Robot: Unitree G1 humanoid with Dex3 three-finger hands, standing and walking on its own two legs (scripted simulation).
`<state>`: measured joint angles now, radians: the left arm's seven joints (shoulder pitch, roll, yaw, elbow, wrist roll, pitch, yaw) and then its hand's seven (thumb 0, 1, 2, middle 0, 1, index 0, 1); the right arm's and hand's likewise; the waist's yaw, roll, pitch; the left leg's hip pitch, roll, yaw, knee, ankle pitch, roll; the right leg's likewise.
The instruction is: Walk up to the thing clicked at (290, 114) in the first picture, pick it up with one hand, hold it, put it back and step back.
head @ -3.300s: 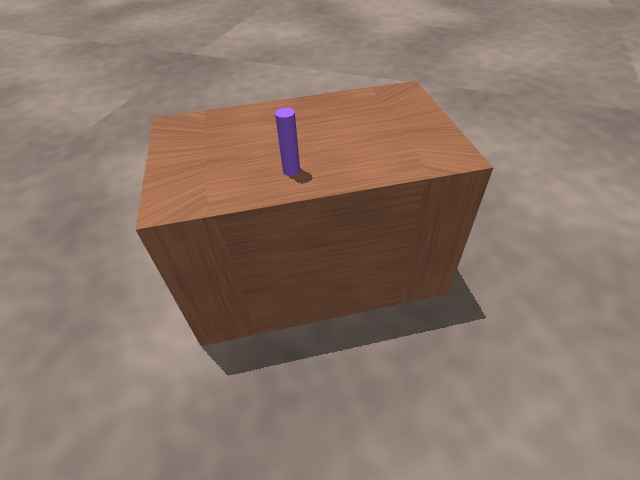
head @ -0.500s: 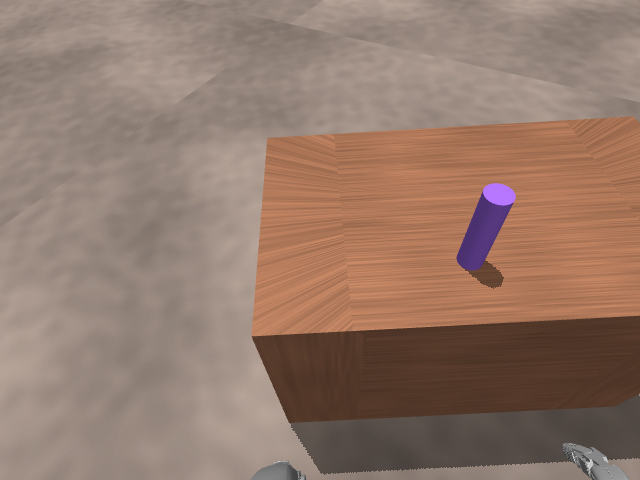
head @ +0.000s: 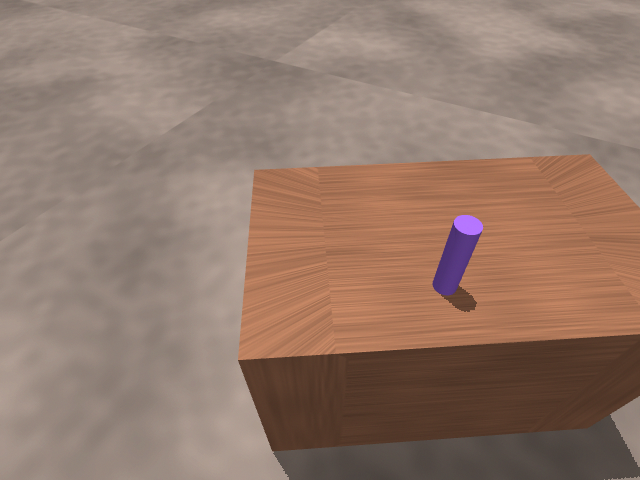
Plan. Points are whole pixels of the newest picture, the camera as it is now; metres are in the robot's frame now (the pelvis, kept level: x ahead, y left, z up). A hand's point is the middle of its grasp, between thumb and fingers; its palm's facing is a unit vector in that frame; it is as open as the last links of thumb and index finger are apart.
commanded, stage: walk up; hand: right
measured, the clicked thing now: (455, 258) +0.52 -0.23 -0.08
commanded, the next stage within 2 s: stand in 1.10 s
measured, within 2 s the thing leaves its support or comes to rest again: neither
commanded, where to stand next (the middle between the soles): +0.07 -0.02 m, yaw +1 degrees
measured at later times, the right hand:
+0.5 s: hand out of the picture +0.13 -0.25 -0.14, palm faces -0.05 +0.93 -0.37, open 7.4 cm
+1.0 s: hand out of the picture +0.10 -0.25 -0.14, palm faces -0.03 +0.93 -0.37, open 7.4 cm
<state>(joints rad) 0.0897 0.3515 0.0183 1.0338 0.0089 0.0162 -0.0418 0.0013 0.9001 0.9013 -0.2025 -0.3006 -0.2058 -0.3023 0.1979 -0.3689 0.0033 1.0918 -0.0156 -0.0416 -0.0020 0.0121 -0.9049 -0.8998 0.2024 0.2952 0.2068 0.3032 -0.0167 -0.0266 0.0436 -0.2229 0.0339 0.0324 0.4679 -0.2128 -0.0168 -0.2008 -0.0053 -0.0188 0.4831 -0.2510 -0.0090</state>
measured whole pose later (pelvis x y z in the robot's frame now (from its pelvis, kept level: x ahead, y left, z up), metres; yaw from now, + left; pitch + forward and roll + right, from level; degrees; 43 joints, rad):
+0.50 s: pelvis +0.02 +0.00 +0.01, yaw +1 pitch -1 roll +0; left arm 0.08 0.35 0.03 1.13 0.01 0.02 -0.03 0.00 0.90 0.90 -0.20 -0.30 -0.20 -0.30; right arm 0.07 -0.35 0.00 1.12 -0.01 -0.03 -0.01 0.01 -0.91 -0.90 0.20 0.30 0.21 0.30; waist 0.02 -0.01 0.04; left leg -0.16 0.03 0.02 0.37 -0.18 -0.02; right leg -0.11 -0.01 -0.04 0.35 -0.21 0.00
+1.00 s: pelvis +0.02 +0.01 +0.01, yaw +1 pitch -2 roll +0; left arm 0.07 0.36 0.04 1.12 0.02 0.02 -0.03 0.00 0.90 0.90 -0.20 -0.30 -0.20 -0.30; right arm 0.10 -0.35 -0.01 1.14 -0.01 -0.03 -0.01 0.01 -0.91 -0.90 0.20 0.30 0.21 0.30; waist 0.00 -0.01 0.05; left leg -0.14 0.02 0.02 0.34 -0.18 -0.01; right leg -0.09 -0.02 -0.04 0.33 -0.21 0.01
